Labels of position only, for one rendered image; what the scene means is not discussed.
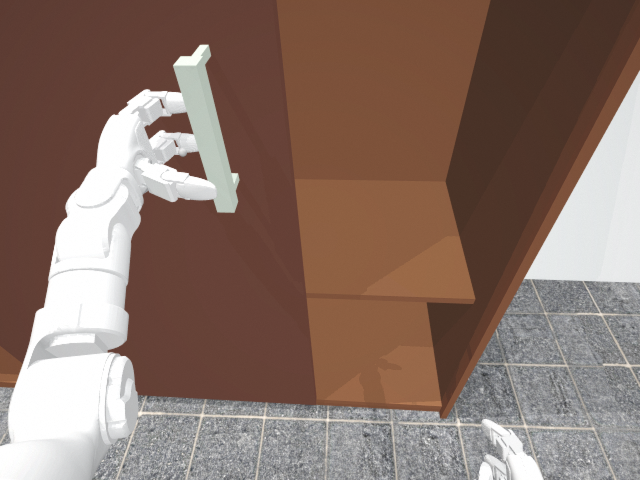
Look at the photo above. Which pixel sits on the robot left upper arm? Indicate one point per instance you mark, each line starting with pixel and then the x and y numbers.
pixel 68 411

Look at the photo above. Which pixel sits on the left robot hand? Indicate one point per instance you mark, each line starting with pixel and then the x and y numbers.
pixel 124 143

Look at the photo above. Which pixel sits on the handle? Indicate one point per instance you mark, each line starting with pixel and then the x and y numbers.
pixel 198 99

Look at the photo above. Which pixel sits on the wardrobe door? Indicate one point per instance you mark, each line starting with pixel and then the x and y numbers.
pixel 216 301
pixel 8 363

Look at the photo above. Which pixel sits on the right robot hand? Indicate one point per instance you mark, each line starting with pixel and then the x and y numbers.
pixel 518 466

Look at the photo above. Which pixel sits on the robot left forearm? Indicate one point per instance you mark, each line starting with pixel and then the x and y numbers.
pixel 84 311

